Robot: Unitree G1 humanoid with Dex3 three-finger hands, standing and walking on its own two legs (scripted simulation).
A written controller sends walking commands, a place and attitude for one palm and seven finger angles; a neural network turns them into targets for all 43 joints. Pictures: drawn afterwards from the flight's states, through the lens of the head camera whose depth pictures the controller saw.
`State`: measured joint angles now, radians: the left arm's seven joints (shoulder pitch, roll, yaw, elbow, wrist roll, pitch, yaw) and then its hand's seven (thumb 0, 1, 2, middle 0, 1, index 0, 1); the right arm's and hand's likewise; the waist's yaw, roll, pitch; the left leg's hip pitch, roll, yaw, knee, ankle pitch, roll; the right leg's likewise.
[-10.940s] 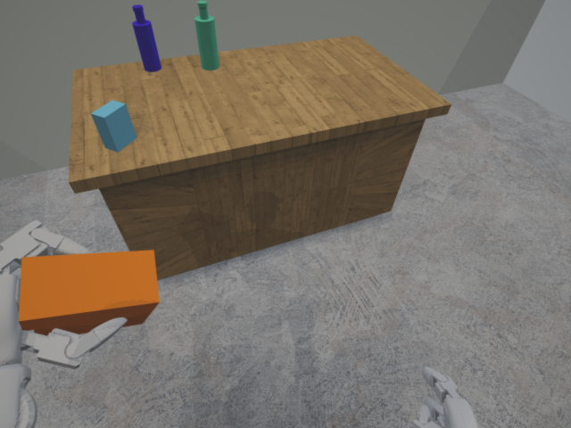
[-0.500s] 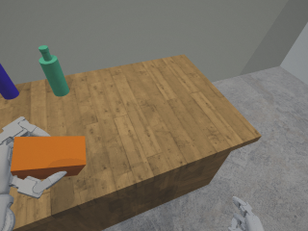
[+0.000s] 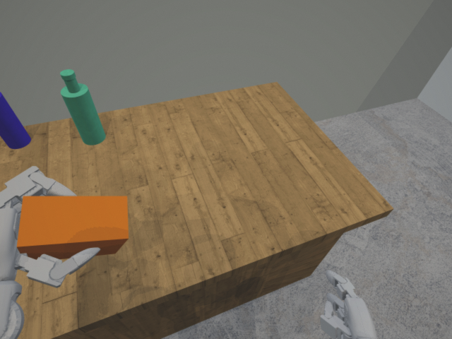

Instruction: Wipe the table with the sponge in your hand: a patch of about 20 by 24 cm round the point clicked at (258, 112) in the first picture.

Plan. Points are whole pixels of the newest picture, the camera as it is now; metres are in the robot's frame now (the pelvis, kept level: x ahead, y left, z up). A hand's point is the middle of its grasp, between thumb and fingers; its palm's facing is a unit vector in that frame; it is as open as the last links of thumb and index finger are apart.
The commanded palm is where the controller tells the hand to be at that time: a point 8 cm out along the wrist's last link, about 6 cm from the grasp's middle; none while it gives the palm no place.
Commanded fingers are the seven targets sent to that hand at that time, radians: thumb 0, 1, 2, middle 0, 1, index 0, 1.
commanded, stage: shuffle to correct the standing spot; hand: left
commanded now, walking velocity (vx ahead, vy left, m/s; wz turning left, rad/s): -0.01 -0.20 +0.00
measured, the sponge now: (91, 228) +0.23 +0.21 +0.14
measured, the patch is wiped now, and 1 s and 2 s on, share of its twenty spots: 0.00 0.00 0.00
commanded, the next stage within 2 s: come to a stop and stand still in 0.42 s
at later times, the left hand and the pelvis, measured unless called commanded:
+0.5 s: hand (105, 228) +0.22 +0.18 +0.16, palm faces +0.30 -0.87 -0.39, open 9.7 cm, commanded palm +0.16 +0.22 +0.17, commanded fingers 0.00 0.10 1.30 -1.20 -1.60 -1.20 -1.60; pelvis +0.00 -0.05 +0.00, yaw -1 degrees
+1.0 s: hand (85, 236) +0.21 +0.20 +0.15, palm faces +0.36 -0.85 -0.39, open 9.7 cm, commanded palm +0.16 +0.24 +0.17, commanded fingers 0.00 0.10 1.30 -1.20 -1.60 -1.20 -1.60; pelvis +0.00 -0.04 +0.00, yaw +0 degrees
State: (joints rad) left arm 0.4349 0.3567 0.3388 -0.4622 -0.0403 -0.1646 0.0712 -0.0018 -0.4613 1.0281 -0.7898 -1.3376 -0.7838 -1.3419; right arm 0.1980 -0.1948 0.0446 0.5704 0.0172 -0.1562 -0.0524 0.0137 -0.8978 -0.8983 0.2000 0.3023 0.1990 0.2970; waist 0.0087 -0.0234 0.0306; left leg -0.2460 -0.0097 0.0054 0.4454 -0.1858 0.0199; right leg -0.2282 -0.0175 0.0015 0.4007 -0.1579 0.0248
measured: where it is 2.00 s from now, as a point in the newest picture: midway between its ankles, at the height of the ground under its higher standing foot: outside the picture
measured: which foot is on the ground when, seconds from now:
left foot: down 0.00-1.00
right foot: down 0.00-1.00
